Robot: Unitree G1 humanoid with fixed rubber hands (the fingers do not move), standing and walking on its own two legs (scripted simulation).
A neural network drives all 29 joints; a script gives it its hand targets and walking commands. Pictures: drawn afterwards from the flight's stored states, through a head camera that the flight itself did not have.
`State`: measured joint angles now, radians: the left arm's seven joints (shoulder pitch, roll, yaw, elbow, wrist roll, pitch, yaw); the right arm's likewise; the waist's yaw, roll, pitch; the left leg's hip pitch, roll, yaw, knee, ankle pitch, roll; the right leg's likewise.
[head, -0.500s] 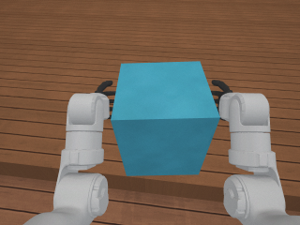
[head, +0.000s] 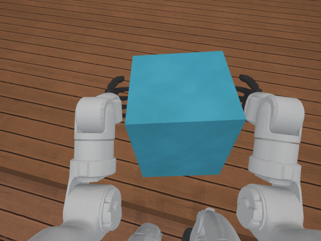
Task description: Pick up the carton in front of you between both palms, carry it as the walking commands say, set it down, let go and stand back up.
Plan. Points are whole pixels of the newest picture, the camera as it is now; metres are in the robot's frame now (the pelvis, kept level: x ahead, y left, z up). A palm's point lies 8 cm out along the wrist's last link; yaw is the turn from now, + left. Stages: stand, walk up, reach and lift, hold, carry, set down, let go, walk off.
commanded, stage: carry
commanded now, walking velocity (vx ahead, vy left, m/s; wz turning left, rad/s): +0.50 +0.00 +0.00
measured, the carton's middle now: (179, 119) +0.39 +0.04 +0.05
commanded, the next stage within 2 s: none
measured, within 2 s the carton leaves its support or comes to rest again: neither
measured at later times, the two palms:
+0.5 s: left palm out of the picture +0.71 +0.13 +0.36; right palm out of the picture +0.68 -0.17 +0.35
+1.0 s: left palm out of the picture +1.00 +0.13 +0.45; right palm out of the picture +1.01 -0.17 +0.45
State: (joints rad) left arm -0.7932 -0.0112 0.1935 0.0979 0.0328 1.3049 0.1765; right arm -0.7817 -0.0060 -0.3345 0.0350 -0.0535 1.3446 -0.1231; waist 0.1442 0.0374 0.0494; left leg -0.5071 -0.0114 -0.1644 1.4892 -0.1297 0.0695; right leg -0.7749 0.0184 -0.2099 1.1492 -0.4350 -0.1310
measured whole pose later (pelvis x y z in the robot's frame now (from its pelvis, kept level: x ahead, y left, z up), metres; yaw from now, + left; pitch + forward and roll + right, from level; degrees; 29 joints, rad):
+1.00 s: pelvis +0.63 -0.03 +0.26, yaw +1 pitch +3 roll +1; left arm -0.91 0.03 0.27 0.26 0.11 1.35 0.10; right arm -0.92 -0.03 -0.29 0.24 -0.08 1.37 -0.13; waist 0.03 0.00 -0.09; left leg -0.36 0.02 0.02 1.09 -0.46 0.00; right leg -0.49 -0.01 -0.14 0.58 -0.16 -0.09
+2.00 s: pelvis +1.22 -0.05 +0.29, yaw +2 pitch +4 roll +1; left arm -0.17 -0.13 0.13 -0.25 0.12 1.22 0.09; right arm -0.17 0.14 -0.11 -0.26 -0.13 1.24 -0.09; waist 0.01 0.02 -0.14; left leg -0.57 0.12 0.08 0.94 -0.25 -0.01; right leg -0.24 -0.04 -0.23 0.35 -0.18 -0.06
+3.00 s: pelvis +1.83 -0.04 +0.29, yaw +2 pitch +4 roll +1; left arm -0.15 -0.13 0.12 -0.35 0.10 1.18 0.09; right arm -0.16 0.13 -0.09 -0.36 -0.12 1.19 -0.08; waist 0.01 0.03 0.00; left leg -0.47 0.06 0.10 0.73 -0.34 -0.02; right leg -0.27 -0.04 -0.23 0.34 -0.14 -0.07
